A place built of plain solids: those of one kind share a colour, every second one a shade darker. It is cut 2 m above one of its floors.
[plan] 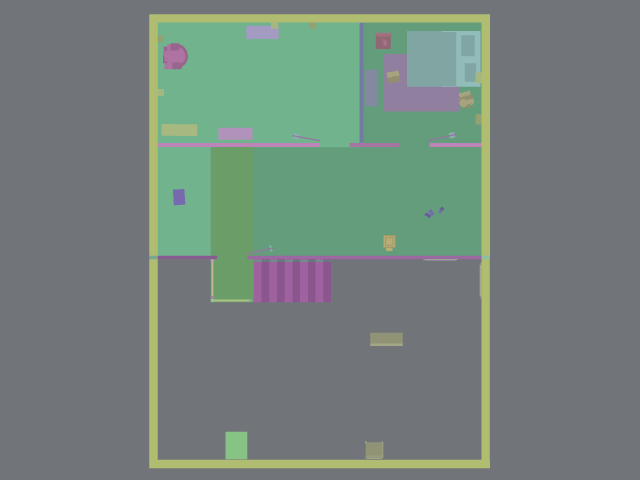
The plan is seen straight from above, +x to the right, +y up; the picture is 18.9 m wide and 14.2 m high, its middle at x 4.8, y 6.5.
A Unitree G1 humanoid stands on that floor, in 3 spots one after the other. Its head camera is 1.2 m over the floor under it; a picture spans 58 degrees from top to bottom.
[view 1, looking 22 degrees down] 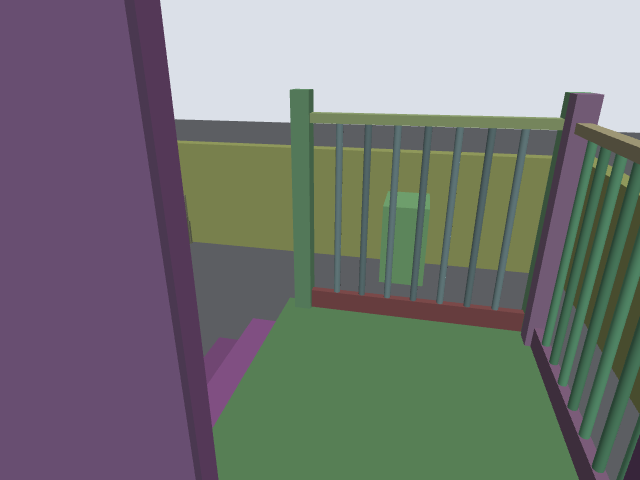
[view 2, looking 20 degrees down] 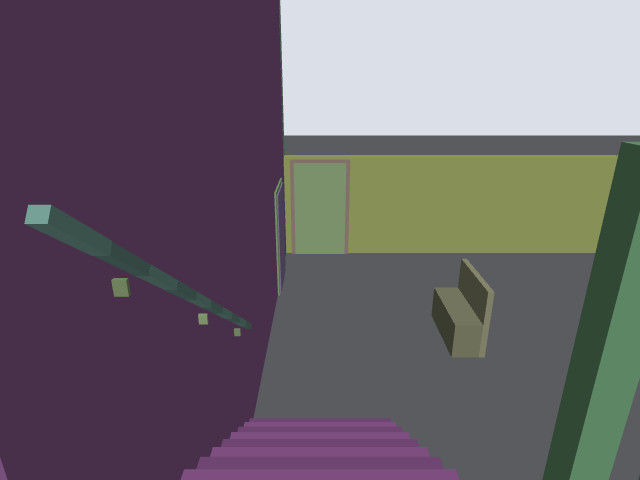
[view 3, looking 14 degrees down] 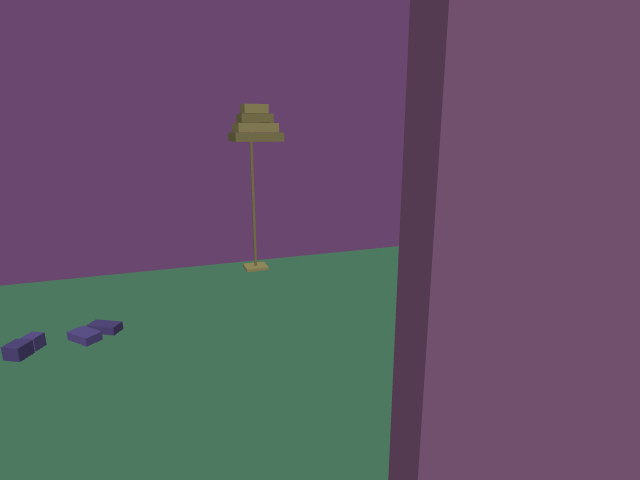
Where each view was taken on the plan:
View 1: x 2.20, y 6.68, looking -77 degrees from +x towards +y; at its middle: wall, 7.40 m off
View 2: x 1.99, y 5.30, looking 0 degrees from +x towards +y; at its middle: yard_gate_leaf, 8.02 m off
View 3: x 7.59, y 10.01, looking -110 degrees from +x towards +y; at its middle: stair_wall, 4.37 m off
